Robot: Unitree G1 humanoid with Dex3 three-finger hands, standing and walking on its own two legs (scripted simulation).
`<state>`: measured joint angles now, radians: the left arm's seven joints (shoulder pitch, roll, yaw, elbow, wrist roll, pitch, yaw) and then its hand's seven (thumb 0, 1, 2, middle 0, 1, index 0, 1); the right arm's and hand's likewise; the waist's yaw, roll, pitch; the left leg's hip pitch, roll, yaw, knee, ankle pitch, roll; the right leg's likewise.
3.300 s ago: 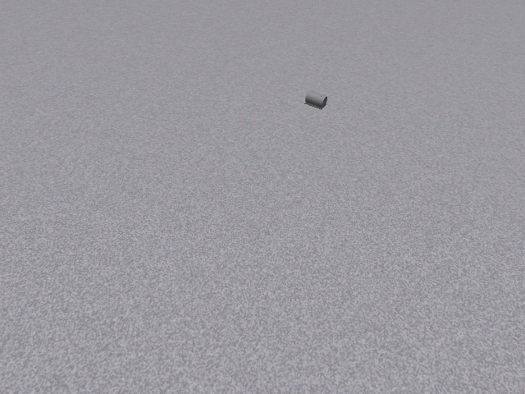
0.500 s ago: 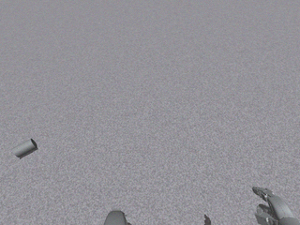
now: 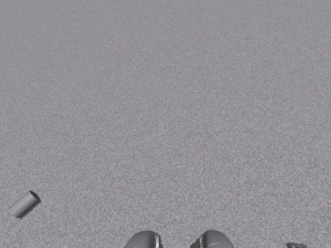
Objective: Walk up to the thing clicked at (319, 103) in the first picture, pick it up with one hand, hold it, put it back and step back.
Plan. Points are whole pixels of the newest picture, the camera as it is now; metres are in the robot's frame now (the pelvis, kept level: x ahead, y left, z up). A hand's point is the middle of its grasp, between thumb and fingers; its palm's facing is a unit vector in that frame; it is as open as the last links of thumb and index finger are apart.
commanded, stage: walk up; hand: left
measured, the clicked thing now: (24, 203) +0.50 +0.94 -0.69
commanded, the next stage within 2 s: none
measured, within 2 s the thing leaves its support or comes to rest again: neither
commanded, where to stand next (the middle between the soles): +0.03 +0.85 m, yaw -27 degrees
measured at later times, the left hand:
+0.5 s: hand out of the picture +0.17 +0.54 -0.12, palm faces -0.21 -0.81 -0.55, open 7.4 cm
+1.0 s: hand out of the picture +0.22 +0.79 -0.11, palm faces -0.23 -0.74 -0.64, open 7.4 cm
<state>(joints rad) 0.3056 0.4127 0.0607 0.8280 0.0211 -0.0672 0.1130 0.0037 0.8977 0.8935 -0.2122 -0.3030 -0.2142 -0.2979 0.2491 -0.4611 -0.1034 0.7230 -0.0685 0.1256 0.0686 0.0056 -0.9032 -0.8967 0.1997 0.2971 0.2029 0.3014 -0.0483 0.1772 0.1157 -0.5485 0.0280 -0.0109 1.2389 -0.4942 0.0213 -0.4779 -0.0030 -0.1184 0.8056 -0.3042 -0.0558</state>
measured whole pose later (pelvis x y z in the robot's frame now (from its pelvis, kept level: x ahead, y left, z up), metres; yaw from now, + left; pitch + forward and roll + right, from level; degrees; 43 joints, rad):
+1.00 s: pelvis +0.04 +0.50 -0.02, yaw -15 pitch -2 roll -1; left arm 0.26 0.48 0.07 0.77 0.05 -0.04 0.09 0.01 0.89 0.89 -0.21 -0.30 -0.22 -0.30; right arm 0.20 -0.52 -0.14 0.62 -0.05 0.11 0.08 0.00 -0.90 -0.90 0.20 0.30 0.21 0.30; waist -0.01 0.12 0.13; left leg -0.44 0.13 -0.10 1.00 -0.51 -0.01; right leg -0.57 -0.16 0.13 0.84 -0.28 0.02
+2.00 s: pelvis -0.08 +0.93 +0.02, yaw -25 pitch -1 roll -1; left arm 0.30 0.42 0.08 0.92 0.02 0.02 0.02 0.01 0.90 0.89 -0.21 -0.30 -0.21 -0.30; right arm 0.29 -0.35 -0.05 0.82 -0.03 0.00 0.01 0.00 -0.90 -0.90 0.21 0.30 0.21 0.30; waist -0.01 -0.06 0.11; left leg -0.37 0.00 0.07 0.71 -0.33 0.05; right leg -0.50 0.09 0.14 1.17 -0.38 0.00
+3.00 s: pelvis -0.06 +0.85 +0.03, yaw -27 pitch -1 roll +0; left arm 0.10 0.35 0.03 0.99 -0.01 -0.02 0.01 0.01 0.90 0.89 -0.21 -0.30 -0.21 -0.30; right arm 0.18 -0.38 -0.03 1.01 0.00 -0.02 0.00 0.00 -0.90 -0.90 0.20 0.30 0.20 0.30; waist 0.00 -0.02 0.10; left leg -0.29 0.01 -0.03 0.60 -0.30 -0.02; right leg -0.23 -0.02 -0.05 0.60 -0.37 -0.01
